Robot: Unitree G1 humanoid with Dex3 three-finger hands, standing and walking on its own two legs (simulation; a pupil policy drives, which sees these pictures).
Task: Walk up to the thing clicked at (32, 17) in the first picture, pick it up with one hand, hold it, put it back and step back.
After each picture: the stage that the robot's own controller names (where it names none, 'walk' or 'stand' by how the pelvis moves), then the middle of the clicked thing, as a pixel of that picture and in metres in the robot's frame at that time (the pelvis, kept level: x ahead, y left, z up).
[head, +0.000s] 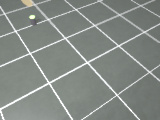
stand; (33, 20) +1.73 +0.58 -0.72
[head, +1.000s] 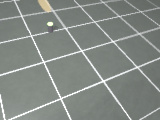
walk; (50, 27) +1.62 +0.28 -0.69
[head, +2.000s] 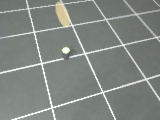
walk; (65, 53) +1.03 +0.12 -0.70
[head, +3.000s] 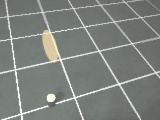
walk; (51, 100) +0.61 +0.18 -0.71
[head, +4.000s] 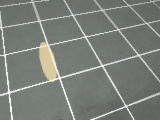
walk; out of the picture +0.35 +0.17 -0.71
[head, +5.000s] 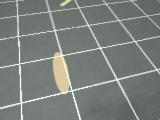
stand; out of the picture +0.27 +0.15 -0.72
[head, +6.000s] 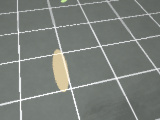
stand; out of the picture +0.27 +0.15 -0.72
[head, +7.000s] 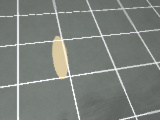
stand; out of the picture +0.30 +0.13 -0.71
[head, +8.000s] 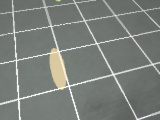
stand; out of the picture +0.29 +0.16 -0.72
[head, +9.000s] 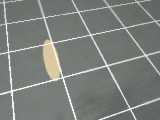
stand; out of the picture +0.31 +0.19 -0.71
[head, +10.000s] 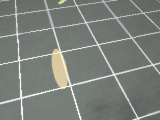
stand; out of the picture +0.32 +0.16 -0.72
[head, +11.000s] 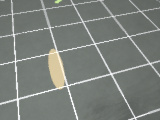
stand; out of the picture +0.31 +0.18 -0.73
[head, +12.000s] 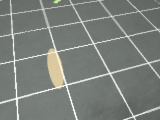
stand; out of the picture +0.32 +0.19 -0.73
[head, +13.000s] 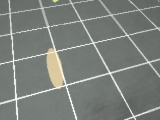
stand; out of the picture +0.30 +0.19 -0.73
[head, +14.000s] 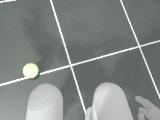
go down; (32, 72) +0.39 +0.19 -0.38
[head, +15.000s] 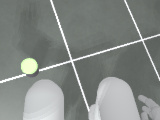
go down; (30, 68) +0.40 +0.19 -0.32
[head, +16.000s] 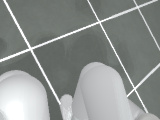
close in; out of the picture +0.39 +0.23 -0.23
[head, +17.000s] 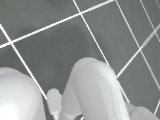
close; out of the picture +0.39 +0.24 -0.22
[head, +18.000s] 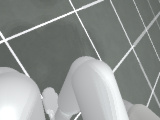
lift; out of the picture +0.38 +0.25 -0.23
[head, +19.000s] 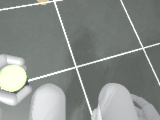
lift; (15, 82) +0.31 +0.21 -0.05
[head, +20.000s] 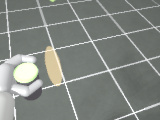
hold; (29, 82) +0.33 +0.17 +0.06
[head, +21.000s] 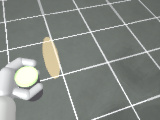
hold; (30, 84) +0.33 +0.17 +0.01
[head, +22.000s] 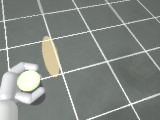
crouch; (32, 88) +0.33 +0.16 +0.00
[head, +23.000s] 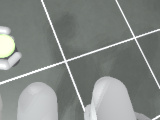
lower; (6, 52) +0.42 +0.21 -0.09
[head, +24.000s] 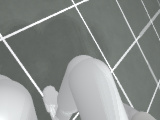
lower; out of the picture +0.43 +0.27 -0.22
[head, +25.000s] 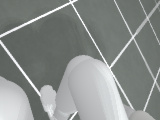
lower; out of the picture +0.42 +0.26 -0.23
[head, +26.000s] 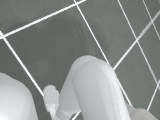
lower; out of the picture +0.41 +0.27 -0.23
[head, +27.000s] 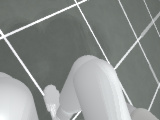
lower; out of the picture +0.41 +0.27 -0.23
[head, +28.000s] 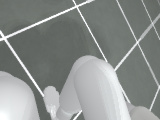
loosen; out of the picture +0.39 +0.23 -0.23
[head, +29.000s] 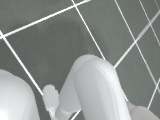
withdraw; out of the picture +0.40 +0.24 -0.23
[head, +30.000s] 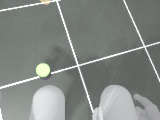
walk; (44, 72) +0.41 +0.17 -0.40
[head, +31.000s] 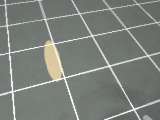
stand; out of the picture +0.33 +0.15 -0.66
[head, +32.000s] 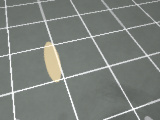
stand; out of the picture +0.34 +0.17 -0.67
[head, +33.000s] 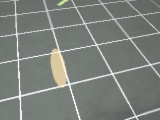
stand; out of the picture +0.35 +0.15 -0.71
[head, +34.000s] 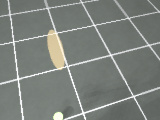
walk; (58, 118) +0.38 +0.13 -0.70
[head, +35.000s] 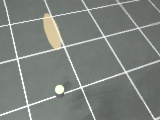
walk; (59, 91) +0.55 +0.11 -0.71
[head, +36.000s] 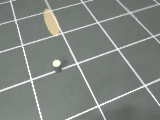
walk; (57, 66) +0.85 +0.27 -0.69
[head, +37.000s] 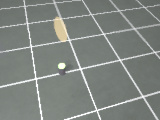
stand; (62, 69) +0.95 +0.16 -0.71
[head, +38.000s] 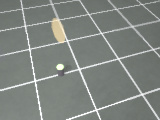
stand; (60, 70) +0.95 +0.18 -0.73
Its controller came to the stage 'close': yes
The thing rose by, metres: 0.73
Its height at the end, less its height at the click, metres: +0.00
